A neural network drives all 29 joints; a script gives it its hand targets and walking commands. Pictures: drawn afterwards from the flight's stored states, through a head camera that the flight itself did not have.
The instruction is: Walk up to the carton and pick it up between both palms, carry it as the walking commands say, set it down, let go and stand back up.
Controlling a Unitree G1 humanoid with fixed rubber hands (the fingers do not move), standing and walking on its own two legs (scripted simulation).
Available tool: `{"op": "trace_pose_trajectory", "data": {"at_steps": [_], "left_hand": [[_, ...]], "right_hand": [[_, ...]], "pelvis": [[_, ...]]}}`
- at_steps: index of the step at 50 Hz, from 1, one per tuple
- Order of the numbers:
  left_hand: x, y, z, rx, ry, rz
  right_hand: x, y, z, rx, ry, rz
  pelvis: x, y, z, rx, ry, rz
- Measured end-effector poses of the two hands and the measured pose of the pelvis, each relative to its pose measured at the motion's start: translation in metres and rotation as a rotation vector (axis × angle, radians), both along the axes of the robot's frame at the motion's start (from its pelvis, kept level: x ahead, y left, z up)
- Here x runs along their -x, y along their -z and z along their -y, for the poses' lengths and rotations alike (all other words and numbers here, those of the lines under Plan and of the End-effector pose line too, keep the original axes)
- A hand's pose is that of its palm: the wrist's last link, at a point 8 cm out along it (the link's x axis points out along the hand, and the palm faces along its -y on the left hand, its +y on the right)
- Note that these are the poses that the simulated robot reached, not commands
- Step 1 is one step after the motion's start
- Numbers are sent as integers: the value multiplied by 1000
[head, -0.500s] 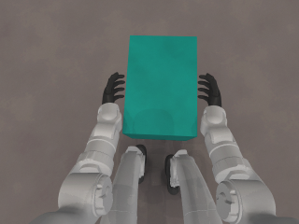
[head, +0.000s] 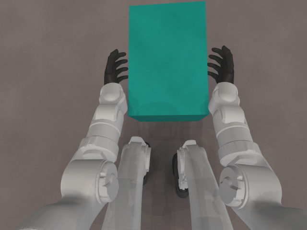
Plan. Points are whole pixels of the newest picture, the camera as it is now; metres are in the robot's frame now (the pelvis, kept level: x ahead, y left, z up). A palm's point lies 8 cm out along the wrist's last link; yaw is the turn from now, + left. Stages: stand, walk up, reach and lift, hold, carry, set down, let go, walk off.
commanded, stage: set down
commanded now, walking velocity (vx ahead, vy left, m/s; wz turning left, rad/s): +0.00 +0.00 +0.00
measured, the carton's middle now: (167, 70) +0.51 -0.01 -0.21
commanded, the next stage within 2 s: none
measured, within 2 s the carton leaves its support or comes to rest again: neither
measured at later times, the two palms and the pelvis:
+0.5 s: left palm (120, 82) +0.47 +0.13 -0.20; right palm (214, 82) +0.47 -0.15 -0.19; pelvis -0.01 +0.00 -0.07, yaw +0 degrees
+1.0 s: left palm (124, 84) +0.49 +0.13 -0.28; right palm (208, 82) +0.49 -0.15 -0.27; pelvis -0.01 +0.00 -0.12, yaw +0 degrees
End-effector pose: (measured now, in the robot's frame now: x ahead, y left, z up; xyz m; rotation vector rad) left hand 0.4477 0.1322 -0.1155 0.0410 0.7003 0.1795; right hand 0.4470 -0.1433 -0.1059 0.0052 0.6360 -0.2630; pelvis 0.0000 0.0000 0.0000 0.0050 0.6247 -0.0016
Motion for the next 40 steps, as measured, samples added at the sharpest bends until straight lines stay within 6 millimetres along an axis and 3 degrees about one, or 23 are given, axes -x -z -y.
{"op": "trace_pose_trajectory", "data": {"at_steps": [7,17,29,40], "left_hand": [[-4,35,0,7,5,-37],[-27,45,2,4,14,12],[-22,106,3,-2,28,-77],[-50,113,2,-10,54,-14]], "right_hand": [[-1,35,0,10,-3,-29],[-26,45,3,-9,-6,25],[-19,108,6,-49,3,-53],[-41,118,7,-30,-21,4]], "pelvis": [[2,24,-3,8,0,-39],[6,53,-6,11,1,-44],[6,83,-4,4,2,-111],[11,109,-4,4,4,-103]]}}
